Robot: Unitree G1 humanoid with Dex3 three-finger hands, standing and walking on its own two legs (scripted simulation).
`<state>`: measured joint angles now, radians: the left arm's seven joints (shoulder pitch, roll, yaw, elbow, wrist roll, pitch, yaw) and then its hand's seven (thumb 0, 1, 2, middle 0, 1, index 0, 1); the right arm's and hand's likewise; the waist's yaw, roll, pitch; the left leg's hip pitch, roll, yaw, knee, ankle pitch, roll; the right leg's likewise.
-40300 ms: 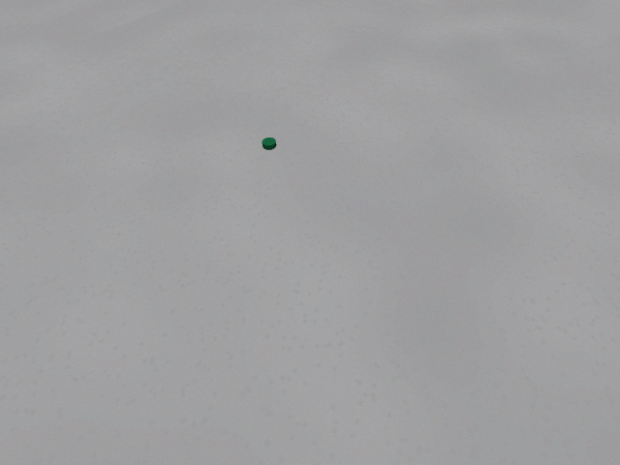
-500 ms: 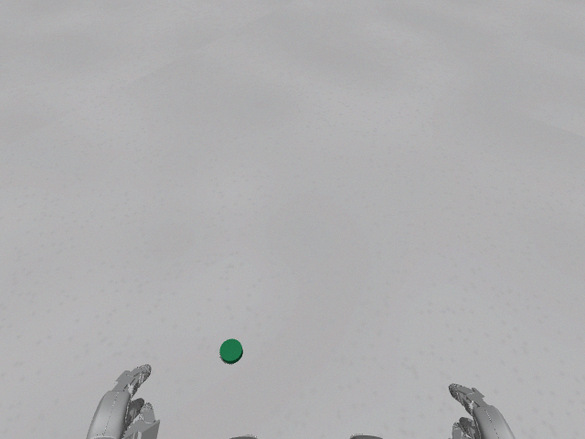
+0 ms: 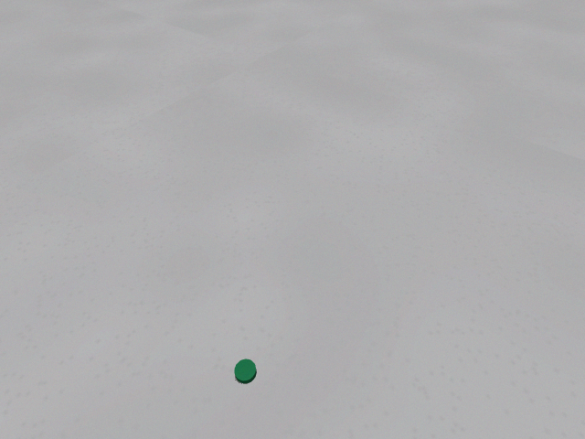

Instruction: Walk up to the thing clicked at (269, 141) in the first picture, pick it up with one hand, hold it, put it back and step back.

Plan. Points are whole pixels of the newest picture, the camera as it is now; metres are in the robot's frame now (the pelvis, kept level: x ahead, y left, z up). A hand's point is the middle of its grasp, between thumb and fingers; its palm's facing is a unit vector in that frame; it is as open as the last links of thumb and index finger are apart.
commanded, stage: stand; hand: left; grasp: from above
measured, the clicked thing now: (245, 371) +0.50 +0.19 -0.76
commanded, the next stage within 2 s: step back in 1.88 s
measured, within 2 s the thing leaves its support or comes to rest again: neither
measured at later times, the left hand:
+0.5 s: hand out of the picture +0.04 +0.22 -0.16, palm faces +0.03 -0.94 -0.34, open 7.4 cm
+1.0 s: hand out of the picture +0.10 +0.22 -0.15, palm faces +0.01 -0.94 -0.34, open 7.4 cm
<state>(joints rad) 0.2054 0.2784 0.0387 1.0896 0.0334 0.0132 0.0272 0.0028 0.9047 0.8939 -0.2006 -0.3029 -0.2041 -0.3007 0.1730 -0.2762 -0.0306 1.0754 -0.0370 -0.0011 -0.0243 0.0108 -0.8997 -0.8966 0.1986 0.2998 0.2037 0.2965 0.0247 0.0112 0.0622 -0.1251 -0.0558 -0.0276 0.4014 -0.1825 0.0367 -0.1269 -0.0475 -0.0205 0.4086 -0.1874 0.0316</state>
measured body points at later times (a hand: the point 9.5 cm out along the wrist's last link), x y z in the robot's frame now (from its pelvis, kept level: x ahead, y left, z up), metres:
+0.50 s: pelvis -0.01 -0.02 +0.00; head -0.01 -0.03 +0.45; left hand +0.04 +0.27 -0.13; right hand +0.04 -0.31 -0.14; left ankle +0.03 +0.09 -0.74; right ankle +0.03 -0.14 -0.74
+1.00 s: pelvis +0.02 -0.02 +0.01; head +0.03 -0.03 +0.46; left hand +0.10 +0.27 -0.13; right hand +0.09 -0.31 -0.14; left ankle +0.03 +0.09 -0.74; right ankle +0.03 -0.14 -0.74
